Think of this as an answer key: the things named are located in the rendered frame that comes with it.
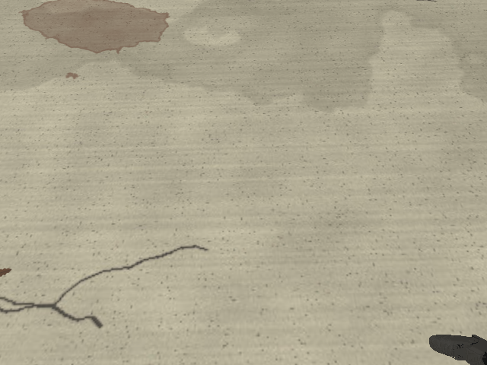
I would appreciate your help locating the robot right hand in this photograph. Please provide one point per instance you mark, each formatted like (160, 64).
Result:
(471, 349)

